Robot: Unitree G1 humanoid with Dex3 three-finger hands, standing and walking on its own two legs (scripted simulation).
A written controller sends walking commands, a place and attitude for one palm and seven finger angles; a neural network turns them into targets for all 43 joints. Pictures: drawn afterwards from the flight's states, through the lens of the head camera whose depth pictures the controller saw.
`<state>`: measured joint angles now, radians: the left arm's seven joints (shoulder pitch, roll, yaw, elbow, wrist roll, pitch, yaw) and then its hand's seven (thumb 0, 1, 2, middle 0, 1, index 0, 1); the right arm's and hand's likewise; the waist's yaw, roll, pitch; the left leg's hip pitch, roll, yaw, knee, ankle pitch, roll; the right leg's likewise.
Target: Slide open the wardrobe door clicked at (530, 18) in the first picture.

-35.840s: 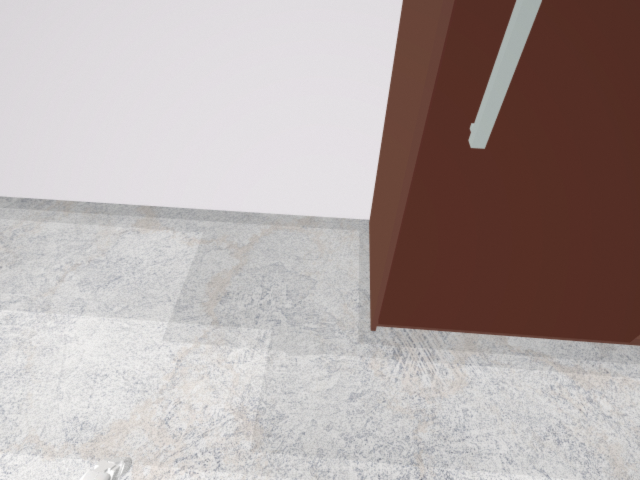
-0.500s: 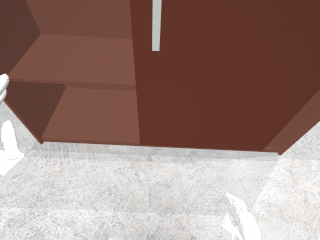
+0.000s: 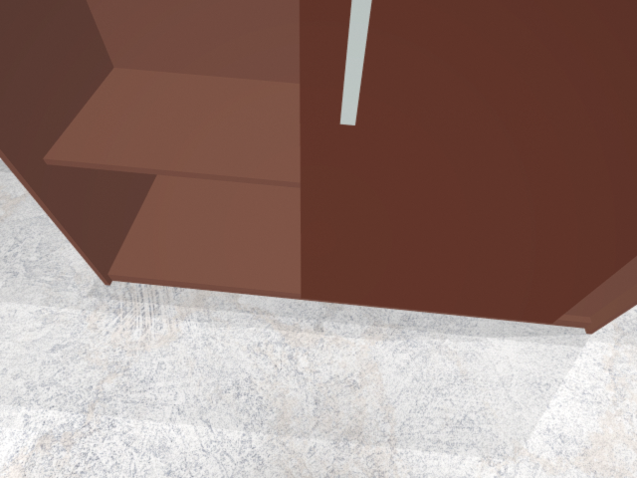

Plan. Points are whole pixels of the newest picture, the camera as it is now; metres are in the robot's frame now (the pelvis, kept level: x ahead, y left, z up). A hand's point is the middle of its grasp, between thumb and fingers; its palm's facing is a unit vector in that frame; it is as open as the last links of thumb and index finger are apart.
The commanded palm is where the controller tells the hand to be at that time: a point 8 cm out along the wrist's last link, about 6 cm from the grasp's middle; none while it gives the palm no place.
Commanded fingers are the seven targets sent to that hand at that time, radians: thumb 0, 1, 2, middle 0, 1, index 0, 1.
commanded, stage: let the arm hang, fingers relaxed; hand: left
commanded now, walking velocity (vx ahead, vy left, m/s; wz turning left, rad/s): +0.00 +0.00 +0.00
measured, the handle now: (358, 26) +0.68 +0.00 +0.20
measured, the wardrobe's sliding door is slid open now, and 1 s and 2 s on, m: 0.69 0.69 0.69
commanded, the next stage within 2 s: look to check the result in 0.60 s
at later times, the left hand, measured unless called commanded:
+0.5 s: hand out of the picture +0.05 +0.21 -0.17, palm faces -0.03 -0.98 -0.21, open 7.3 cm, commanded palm none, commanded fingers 0.00 0.90 0.90 -0.20 -0.30 -0.20 -0.30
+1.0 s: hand out of the picture -0.02 +0.20 -0.17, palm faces -0.02 -0.99 -0.16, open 7.3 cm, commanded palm none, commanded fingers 0.00 0.90 0.90 -0.20 -0.30 -0.20 -0.30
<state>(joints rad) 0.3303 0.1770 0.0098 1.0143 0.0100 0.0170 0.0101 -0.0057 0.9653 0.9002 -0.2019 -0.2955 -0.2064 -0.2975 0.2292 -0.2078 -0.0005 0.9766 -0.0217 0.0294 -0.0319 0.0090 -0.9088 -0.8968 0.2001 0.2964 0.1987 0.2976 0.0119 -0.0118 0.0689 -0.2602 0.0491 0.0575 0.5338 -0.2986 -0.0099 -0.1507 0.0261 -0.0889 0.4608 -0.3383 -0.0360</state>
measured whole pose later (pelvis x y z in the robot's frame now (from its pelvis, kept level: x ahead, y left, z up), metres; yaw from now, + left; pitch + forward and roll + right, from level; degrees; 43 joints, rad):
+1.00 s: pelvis -0.01 +0.04 +0.01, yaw -2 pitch +0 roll +0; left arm 0.26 0.13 -0.01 1.16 0.01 0.00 0.03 0.00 0.91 0.90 -0.20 -0.29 -0.20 -0.30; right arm 0.22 -0.16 0.00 1.15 -0.02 0.00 -0.04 0.01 -0.92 -0.90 0.20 0.30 0.20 0.30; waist 0.00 -0.01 0.07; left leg -0.17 -0.02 0.12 0.39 -0.22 0.06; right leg -0.11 -0.04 -0.03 0.39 -0.28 0.03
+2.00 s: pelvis -0.02 +0.04 +0.01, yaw -2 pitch +0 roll +0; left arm 0.24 0.15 -0.01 1.16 0.01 -0.01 0.03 0.00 0.91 0.90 -0.20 -0.29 -0.20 -0.30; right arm 0.21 -0.15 0.00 1.16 -0.01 0.00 -0.03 0.01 -0.92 -0.90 0.20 0.30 0.20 0.30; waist -0.01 -0.01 0.07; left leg -0.18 -0.01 0.11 0.39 -0.20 0.05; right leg -0.11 -0.03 -0.04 0.38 -0.25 0.02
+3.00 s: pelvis -0.02 +0.04 +0.01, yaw -2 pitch -1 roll +0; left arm 0.23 0.15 -0.01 1.16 0.01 -0.01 0.03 0.00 0.91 0.90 -0.20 -0.29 -0.20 -0.30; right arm 0.21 -0.16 0.01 1.17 -0.01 0.00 -0.03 0.01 -0.92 -0.90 0.20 0.30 0.20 0.30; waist -0.01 -0.02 0.06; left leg -0.16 -0.01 0.11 0.37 -0.20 0.05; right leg -0.09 -0.03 -0.04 0.36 -0.26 0.02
